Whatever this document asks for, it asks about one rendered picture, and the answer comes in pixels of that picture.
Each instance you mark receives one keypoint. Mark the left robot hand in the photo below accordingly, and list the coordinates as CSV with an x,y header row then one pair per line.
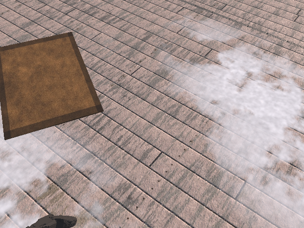
x,y
51,221

